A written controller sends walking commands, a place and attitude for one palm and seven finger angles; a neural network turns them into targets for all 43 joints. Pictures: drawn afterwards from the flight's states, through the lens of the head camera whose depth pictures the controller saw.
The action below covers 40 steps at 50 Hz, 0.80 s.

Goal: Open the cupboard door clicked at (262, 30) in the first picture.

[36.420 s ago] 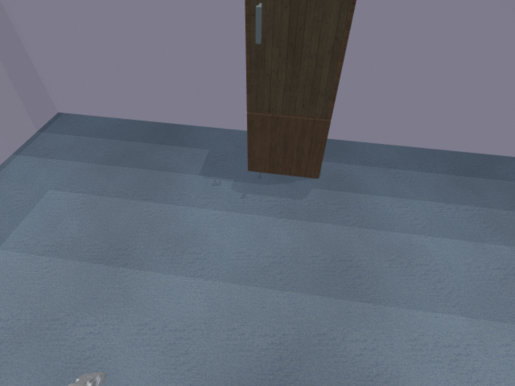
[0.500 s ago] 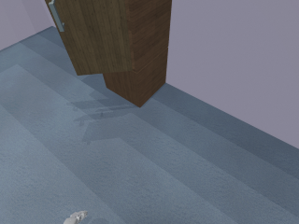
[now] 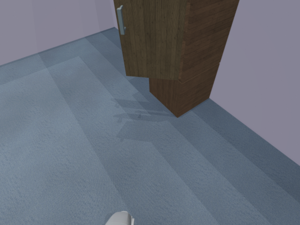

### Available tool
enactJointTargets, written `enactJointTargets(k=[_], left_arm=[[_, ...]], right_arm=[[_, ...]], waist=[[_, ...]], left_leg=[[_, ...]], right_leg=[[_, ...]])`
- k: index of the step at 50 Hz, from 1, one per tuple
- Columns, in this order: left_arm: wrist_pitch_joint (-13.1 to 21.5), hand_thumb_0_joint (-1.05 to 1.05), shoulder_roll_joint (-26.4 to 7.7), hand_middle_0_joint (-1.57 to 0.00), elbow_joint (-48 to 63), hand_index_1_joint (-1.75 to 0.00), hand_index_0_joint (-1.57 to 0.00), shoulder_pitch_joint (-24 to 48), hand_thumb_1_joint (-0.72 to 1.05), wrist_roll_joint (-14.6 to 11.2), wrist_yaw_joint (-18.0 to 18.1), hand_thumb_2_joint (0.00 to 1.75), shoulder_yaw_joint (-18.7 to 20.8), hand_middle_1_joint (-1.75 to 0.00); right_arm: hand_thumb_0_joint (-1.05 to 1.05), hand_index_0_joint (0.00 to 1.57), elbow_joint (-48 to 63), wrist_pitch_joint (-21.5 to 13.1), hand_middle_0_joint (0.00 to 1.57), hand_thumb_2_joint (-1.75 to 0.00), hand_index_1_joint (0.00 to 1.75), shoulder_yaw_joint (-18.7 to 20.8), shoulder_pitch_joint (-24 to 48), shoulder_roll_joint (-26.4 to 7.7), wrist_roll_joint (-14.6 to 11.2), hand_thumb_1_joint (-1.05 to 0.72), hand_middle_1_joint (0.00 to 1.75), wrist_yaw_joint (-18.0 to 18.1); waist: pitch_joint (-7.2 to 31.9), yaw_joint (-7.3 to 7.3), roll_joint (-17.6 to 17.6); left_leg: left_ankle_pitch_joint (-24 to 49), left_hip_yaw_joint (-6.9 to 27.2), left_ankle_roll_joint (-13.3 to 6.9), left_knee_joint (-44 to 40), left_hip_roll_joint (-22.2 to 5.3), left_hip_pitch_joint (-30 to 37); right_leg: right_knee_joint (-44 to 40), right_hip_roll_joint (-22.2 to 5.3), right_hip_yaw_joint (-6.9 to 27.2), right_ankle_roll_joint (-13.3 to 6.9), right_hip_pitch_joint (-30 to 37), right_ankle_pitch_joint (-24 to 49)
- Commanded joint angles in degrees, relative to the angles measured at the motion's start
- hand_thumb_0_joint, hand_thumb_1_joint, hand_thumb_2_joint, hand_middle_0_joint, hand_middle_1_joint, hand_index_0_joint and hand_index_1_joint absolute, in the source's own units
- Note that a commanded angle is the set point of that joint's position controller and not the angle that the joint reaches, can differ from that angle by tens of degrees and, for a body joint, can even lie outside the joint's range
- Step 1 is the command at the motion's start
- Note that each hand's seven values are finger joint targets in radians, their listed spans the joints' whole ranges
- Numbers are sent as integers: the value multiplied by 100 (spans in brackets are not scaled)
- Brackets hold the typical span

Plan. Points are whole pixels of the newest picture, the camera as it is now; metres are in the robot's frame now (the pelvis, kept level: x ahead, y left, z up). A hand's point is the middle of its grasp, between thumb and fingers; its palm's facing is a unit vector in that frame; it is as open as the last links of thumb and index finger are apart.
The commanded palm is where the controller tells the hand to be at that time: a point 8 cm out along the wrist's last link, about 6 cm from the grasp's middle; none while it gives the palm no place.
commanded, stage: take the last steps up to it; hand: left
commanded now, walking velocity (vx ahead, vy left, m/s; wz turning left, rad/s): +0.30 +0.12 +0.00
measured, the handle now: (122, 20) +1.05 +0.27 +0.05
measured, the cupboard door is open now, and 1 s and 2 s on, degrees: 44 44 44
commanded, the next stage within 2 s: come to a stop and stand still in 1.14 s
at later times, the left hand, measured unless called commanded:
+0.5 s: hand (76, 186) +0.25 +0.30 -0.17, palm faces +0.02 -0.98 -0.17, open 7.4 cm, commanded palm none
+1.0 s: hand (96, 154) +0.37 +0.27 -0.18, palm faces +0.01 -0.97 -0.22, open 7.1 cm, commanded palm none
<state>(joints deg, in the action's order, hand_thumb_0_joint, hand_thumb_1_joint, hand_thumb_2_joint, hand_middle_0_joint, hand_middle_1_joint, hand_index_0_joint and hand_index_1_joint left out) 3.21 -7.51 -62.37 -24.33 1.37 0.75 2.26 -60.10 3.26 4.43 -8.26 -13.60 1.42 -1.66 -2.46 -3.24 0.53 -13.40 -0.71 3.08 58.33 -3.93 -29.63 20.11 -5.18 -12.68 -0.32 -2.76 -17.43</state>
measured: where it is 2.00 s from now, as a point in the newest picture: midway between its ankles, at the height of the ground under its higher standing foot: (152, 192)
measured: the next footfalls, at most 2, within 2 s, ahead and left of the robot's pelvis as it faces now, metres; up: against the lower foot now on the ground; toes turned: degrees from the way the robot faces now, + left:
left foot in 0.18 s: +0.14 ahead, +0.18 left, +0.00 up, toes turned +8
right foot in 0.78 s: +0.35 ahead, +0.00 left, +0.00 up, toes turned -10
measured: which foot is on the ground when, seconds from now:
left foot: up 0.00-0.16, down 0.18-0.78, up 0.80-1.00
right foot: down 0.00-0.18, up 0.20-0.76, down 0.78-1.00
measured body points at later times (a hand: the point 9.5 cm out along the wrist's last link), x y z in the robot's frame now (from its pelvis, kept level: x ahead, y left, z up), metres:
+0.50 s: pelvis +0.15 +0.12 +0.00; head +0.17 +0.13 +0.44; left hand +0.24 +0.35 -0.16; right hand +0.14 -0.13 -0.15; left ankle +0.10 +0.17 -0.75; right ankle +0.19 -0.02 -0.66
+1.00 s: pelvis +0.33 +0.08 -0.01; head +0.36 +0.08 +0.44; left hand +0.37 +0.32 -0.16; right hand +0.31 -0.14 -0.17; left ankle +0.35 +0.22 -0.69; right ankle +0.31 +0.01 -0.75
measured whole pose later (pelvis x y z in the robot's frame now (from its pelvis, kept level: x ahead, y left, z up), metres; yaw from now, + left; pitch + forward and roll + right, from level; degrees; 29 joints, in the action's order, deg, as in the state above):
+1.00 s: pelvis +0.33 +0.08 -0.01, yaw -3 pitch +0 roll +0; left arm 4.2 -10.0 -60.5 -14.3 0.4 1.6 3.6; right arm -62.8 -0.7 2.6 -15.8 -7.0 1.3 0.8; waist -4.2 1.1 0.4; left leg -17.4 -1.8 0.9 57.3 -5.6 -28.8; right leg 23.3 1.8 -8.3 -4.4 -9.7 -13.9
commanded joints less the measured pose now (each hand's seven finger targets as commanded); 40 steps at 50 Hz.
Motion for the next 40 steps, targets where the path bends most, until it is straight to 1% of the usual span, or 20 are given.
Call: enactJointTargets(k=[1,5,6,7,8,9,10,11,13,14,16,17,23,31,34,36,37,38,39,40], left_arm=[[115,0,-850,-20,34,-30,-20,-496,90,52,29,90,146,-30],[74,0,-996,-20,-70,-30,-20,-354,90,79,32,90,172,-30],[60,0,-1039,-20,-93,-30,-20,-279,90,60,29,90,181,-30],[46,0,-1057,-20,-101,-30,-20,-160,90,31,24,90,191,-30],[44,0,-865,-20,-102,-30,-20,-198,90,16,9,90,151,-30],[22,0,-538,-20,-24,-30,-20,-405,90,-45,-28,90,96,-30],[-3,0,-402,-20,203,-30,-20,-118,90,-42,-4,90,51,-30],[-12,0,-403,-20,339,-30,-20,284,90,-38,33,90,76,-30],[-64,0,-371,-20,262,-30,-20,571,90,-18,5,90,115,-30],[-102,0,-410,-20,163,-30,-20,493,90,-3,-50,90,132,-30],[-164,0,-208,-20,109,-30,-20,332,90,17,-71,90,139,-30],[-189,0,-179,-20,114,-30,-20,253,90,6,-67,90,148,-30],[-306,0,-267,-20,455,-30,-20,881,90,22,-113,90,201,-30],[-223,0,-306,-20,1059,-30,-20,2382,90,-16,-170,90,39,-30],[-179,0,-384,-20,1044,-30,-20,2130,90,-36,-133,90,25,-30],[-128,0,-521,-20,806,-30,-20,1270,90,-38,-100,90,90,-30],[-85,0,-648,-20,587,-30,-20,552,90,-33,-86,90,160,-30],[-14,0,-1022,-20,337,-30,-20,-267,90,-6,-46,90,272,-30],[-9,0,-1483,-20,192,-30,-20,-719,90,-46,-3,90,390,-30],[-23,0,-1489,-20,252,-30,-20,-389,90,-128,36,90,360,-30]], right_arm=[[0,20,663,-216,20,-90,30,-111,859,24,-9,-90,30,-88],[0,20,658,-364,20,-90,30,-180,742,128,-49,-90,30,-98],[0,20,567,-410,20,-90,30,-173,463,74,-44,-90,30,-75],[0,20,382,-468,20,-90,30,-154,-102,-23,-26,-90,30,-33],[0,20,128,-526,20,-90,30,-78,-869,-376,-25,-90,30,42],[0,20,-6,-578,20,-90,30,111,-1644,-1042,19,-90,30,130],[0,20,-86,-526,20,-90,30,184,-2147,-1358,-5,-90,30,236],[0,20,-98,-480,20,-90,30,163,-1957,-1287,-11,-90,30,291],[0,20,129,-583,20,-90,30,6,-1170,-683,-6,-90,30,324],[0,20,193,-630,20,-90,30,-76,-953,-438,-14,-90,30,317],[0,20,81,-744,20,-90,30,-145,-1096,-161,-20,-90,30,337],[0,20,30,-774,20,-90,30,-175,-1147,-108,-25,-90,30,343],[0,20,-42,-801,20,-90,30,-191,-1466,13,-10,-90,30,369],[0,20,-447,-784,20,-90,30,-265,-2354,-113,65,-90,30,415],[0,20,-570,-729,20,-90,30,-260,-2414,-241,47,-90,30,408],[0,20,-556,-706,20,-90,30,-237,-2217,-306,9,-90,30,401],[0,20,-524,-706,20,-90,30,-226,-2025,-336,-37,-90,30,386],[0,20,-441,-718,20,-90,30,-211,-1947,-193,-120,-90,30,336],[0,20,-277,-740,20,-90,30,-231,-2063,58,-181,-90,30,323],[0,20,-216,-672,20,-90,30,-174,-1709,-69,-156,-90,30,306]], waist=[[-564,-72,-987],[-425,21,-1231],[-298,158,-1137],[-28,447,-1042],[478,747,-336],[1236,1000,1165],[1443,1175,1645],[970,1083,902],[331,703,658],[36,523,270],[-231,327,219],[-144,239,388],[-290,186,563],[-535,559,210],[-287,425,352],[65,53,383],[356,-293,272],[840,-579,-281],[1318,-524,-1404],[849,-431,-806]], left_leg=[[-43,-276,-64,-937,-40,-747],[-368,-567,-259,-2157,223,555],[-262,-702,-306,-2511,357,1151],[34,-893,-349,-3051,528,2078],[94,-718,-385,-3358,297,3220],[257,1035,-754,-3351,-1016,4492],[821,2227,-1185,-4009,-1799,4676],[1152,1936,-1421,-4102,-2032,4237],[1438,1321,-1326,-4268,-1735,3040],[1557,896,-1183,-4407,-1535,2631],[2490,331,-944,-4550,-1224,2364],[2666,149,-970,-4566,-1163,2395],[3026,-137,-879,-4685,-1036,2680],[4381,-162,-952,-4375,-1190,3469],[5557,-324,-914,-3847,-1157,3392],[5843,-434,-817,-3045,-1053,3150],[5255,-556,-721,-2233,-849,2649],[3526,-730,-567,-901,-423,1435],[-1682,-845,-288,1123,561,-106],[-1925,-10,-428,1898,328,-400]], right_leg=[[-978,-1581,1145,-577,220,1150],[-548,-1565,848,-509,-190,1754],[-269,-1458,695,-437,-382,1881],[325,-1228,425,-306,-684,2108],[1429,-964,249,-189,-1023,1976],[2980,-232,0,93,-2266,-249],[4347,157,497,86,-3103,-1848],[5078,-62,963,-88,-3435,-1658],[5506,-365,1255,-53,-3488,-721],[5375,-450,1253,-11,-3280,-359],[5156,-314,1198,37,-3146,13],[5063,-259,1200,43,-3111,128],[4511,-68,1180,38,-3646,831],[2640,100,759,-186,-3554,653],[2023,456,471,-394,-2534,220],[1580,657,412,-513,-1397,320],[1121,611,499,-575,-332,788],[922,-272,1547,-976,1164,1428],[339,-1962,4086,-1787,2244,2751],[-191,-2154,4083,-1888,1380,2178]])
